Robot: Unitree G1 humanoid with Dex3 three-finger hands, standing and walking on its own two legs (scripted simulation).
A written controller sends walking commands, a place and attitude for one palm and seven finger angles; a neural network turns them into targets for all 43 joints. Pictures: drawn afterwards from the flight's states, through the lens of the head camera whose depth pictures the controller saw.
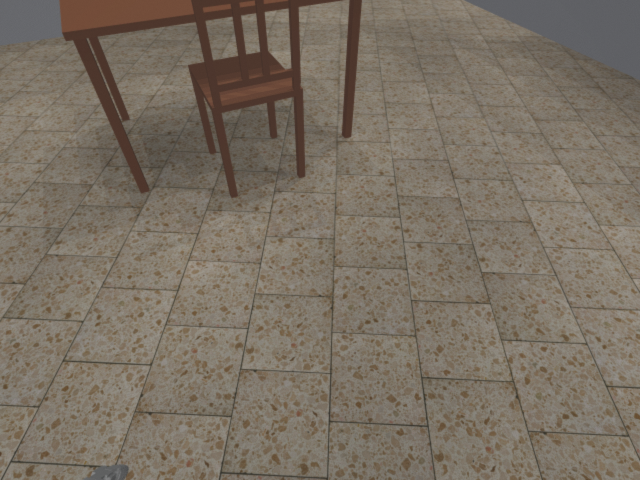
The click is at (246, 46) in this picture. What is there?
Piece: chair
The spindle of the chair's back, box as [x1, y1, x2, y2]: [231, 3, 248, 79]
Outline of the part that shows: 233,3 231,4 241,77 242,79 248,78 239,4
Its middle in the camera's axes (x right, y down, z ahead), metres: -0.29 -0.71 +1.39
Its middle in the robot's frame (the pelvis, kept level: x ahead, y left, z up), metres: +1.50 +0.37 -0.08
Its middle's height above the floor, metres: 0.68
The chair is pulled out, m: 0.00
